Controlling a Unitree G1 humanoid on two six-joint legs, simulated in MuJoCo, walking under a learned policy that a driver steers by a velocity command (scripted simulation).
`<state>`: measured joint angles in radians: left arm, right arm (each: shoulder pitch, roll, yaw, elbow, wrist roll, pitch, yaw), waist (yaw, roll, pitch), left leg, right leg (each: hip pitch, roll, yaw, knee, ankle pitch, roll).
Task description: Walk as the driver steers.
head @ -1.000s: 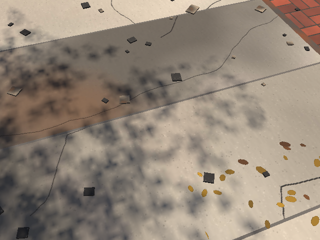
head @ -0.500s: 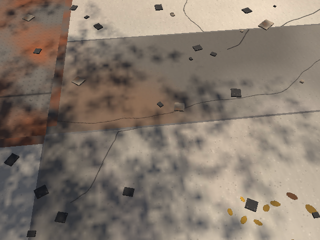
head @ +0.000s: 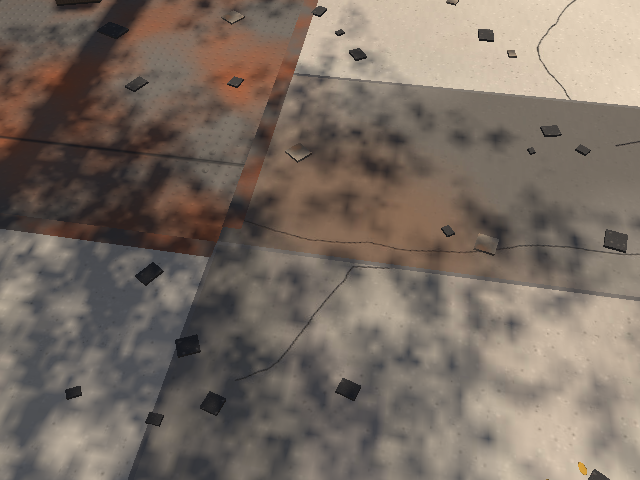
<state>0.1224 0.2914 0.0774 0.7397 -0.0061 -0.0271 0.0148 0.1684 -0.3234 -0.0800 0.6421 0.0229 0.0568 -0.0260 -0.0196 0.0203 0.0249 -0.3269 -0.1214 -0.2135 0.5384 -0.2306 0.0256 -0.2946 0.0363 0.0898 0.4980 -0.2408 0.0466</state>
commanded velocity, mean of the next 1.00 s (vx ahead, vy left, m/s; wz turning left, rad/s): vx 0.16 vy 0.00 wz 0.60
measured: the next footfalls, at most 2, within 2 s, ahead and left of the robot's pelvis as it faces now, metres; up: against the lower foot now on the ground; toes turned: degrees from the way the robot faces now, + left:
left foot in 0.40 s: +0.00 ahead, +0.14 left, +0.00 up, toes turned +16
right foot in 0.90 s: +0.23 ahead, +0.00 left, +0.00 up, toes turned +36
